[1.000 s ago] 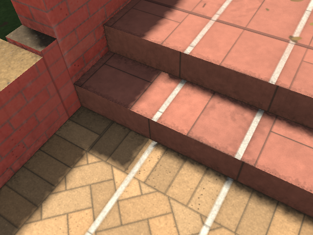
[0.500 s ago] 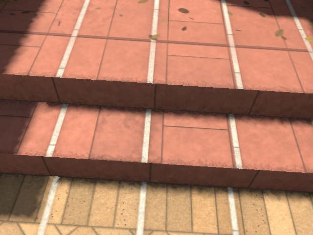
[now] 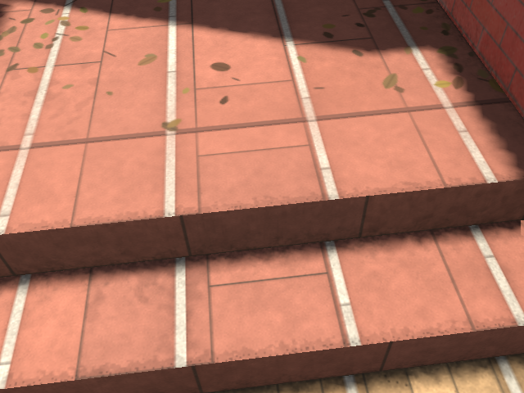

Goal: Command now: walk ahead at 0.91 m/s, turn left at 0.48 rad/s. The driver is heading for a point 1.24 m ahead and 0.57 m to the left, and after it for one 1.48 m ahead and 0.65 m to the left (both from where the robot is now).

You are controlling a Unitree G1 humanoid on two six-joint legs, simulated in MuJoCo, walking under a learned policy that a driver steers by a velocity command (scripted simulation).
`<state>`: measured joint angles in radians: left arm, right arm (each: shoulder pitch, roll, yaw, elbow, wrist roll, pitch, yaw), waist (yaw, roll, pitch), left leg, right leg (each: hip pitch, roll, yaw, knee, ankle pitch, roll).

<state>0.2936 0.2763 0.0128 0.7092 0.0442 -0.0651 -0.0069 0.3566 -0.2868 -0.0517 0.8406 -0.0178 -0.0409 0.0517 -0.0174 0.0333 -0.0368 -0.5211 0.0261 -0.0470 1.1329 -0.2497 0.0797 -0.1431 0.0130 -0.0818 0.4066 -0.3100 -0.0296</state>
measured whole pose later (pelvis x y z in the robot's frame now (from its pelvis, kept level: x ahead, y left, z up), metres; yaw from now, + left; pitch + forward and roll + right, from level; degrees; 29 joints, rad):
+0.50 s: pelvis +0.38 +0.06 -0.01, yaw +27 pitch +3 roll +0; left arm 0.03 0.15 -0.07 0.53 0.08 -0.05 0.01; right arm 0.50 -0.28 -0.03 0.90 -0.03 -0.06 0.00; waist -0.04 -0.01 -0.02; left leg -0.20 -0.22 -0.09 0.51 -0.34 0.19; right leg -1.06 -0.09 0.10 1.97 -0.47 0.01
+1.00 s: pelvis +0.77 +0.25 +0.16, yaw +51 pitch +5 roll +1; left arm 0.58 0.18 0.05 1.03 0.05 -0.13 0.00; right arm -0.24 -0.14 0.01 0.43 -0.03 -0.01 0.00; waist 0.05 0.02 0.02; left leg -1.29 -0.07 0.04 1.76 -0.54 0.20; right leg 0.14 -0.06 -0.26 0.21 -0.37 0.04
